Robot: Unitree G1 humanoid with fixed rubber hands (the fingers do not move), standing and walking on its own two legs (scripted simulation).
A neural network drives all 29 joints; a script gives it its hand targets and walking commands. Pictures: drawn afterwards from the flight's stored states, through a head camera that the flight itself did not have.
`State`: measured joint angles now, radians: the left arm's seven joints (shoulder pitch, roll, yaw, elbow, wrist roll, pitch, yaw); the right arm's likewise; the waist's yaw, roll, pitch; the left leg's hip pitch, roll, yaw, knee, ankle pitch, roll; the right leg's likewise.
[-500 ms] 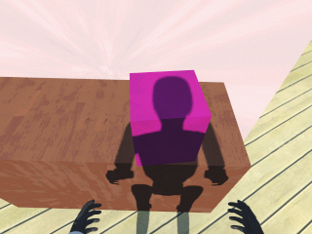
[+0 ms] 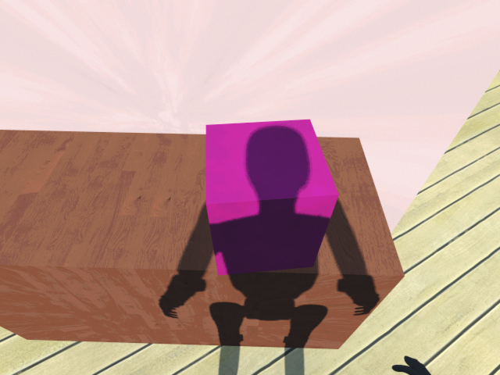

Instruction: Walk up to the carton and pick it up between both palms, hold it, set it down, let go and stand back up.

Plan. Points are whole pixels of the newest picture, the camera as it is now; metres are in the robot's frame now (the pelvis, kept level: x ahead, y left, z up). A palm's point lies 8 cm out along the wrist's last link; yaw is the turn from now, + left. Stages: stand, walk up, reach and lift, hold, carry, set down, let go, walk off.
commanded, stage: stand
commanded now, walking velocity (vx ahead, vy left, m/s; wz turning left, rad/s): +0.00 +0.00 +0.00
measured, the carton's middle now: (262, 199) +0.46 +0.02 -0.02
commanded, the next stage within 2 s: none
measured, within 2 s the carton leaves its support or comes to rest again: neither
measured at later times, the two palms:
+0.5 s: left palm out of the picture +0.05 +0.28 -0.13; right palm out of the picture +0.09 -0.26 -0.11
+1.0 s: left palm out of the picture +0.04 +0.28 -0.13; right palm out of the picture +0.08 -0.27 -0.11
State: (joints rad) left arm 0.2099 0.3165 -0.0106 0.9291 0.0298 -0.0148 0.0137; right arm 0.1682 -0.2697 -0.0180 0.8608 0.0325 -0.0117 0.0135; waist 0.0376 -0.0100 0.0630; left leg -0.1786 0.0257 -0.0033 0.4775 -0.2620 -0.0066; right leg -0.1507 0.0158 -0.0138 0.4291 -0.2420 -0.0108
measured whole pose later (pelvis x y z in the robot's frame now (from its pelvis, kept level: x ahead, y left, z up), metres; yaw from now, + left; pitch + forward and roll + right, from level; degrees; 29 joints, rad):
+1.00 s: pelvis -0.01 +0.00 +0.00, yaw +0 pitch -4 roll -1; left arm 0.19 0.32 -0.01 1.07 0.01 -0.03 0.01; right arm 0.17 -0.27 -0.02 1.01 0.03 -0.01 0.01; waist 0.04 -0.01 0.03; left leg -0.14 0.03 0.00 0.48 -0.26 -0.01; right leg -0.12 0.02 -0.01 0.43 -0.24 -0.01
